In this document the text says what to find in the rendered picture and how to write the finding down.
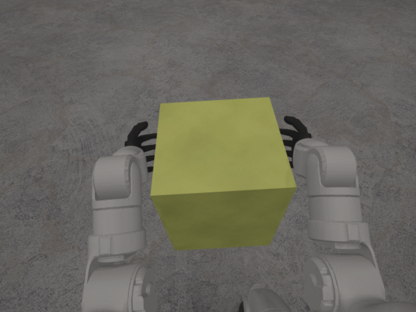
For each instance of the robot right shin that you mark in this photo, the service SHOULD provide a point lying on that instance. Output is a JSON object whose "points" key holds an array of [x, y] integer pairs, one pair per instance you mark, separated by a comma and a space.
{"points": [[258, 286]]}

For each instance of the carton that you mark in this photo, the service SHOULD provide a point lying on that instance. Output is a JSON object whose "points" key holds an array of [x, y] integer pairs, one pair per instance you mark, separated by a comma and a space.
{"points": [[221, 175]]}

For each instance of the left robot upper arm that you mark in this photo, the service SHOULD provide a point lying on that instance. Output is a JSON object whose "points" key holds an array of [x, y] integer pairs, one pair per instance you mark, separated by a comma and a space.
{"points": [[121, 288]]}

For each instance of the right robot thigh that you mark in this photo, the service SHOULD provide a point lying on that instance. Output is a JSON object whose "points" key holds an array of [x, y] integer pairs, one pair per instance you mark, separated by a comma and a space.
{"points": [[264, 300]]}

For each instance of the robot right hand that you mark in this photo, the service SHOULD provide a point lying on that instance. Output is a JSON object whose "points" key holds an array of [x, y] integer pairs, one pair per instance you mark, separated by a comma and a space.
{"points": [[296, 136]]}

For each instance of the right robot forearm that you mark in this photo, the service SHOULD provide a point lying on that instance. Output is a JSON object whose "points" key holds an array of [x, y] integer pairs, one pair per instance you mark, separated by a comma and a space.
{"points": [[332, 185]]}

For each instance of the robot left hand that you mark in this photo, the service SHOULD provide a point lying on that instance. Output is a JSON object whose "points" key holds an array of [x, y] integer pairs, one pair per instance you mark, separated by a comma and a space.
{"points": [[134, 140]]}

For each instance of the right robot upper arm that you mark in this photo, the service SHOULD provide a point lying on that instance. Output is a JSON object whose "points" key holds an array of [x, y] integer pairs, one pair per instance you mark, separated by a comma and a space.
{"points": [[348, 282]]}

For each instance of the left robot forearm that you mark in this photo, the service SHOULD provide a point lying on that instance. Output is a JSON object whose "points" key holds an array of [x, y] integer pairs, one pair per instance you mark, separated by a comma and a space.
{"points": [[117, 227]]}

